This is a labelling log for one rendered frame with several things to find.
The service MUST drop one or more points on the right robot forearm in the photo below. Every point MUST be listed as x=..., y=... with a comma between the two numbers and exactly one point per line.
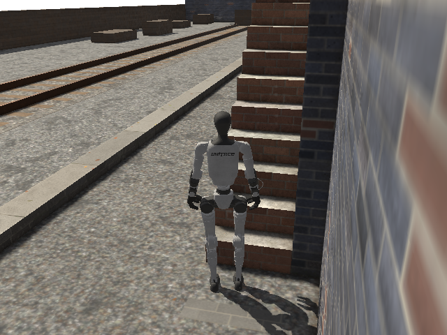
x=253, y=185

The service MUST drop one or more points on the robot left foot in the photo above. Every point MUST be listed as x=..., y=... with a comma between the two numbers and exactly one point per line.
x=214, y=285

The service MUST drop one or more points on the left robot upper arm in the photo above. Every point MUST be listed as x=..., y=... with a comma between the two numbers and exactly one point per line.
x=198, y=157

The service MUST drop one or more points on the left robot hand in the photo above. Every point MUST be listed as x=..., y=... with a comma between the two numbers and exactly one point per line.
x=193, y=199

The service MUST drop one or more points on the left robot thigh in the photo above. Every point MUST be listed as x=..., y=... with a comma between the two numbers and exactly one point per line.
x=208, y=215

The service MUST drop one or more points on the left robot forearm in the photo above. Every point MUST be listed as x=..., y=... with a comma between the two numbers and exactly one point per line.
x=193, y=186

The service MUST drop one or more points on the right robot hand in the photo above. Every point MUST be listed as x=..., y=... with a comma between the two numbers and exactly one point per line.
x=251, y=199

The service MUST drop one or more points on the right robot upper arm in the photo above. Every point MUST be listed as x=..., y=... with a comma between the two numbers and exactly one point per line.
x=244, y=148

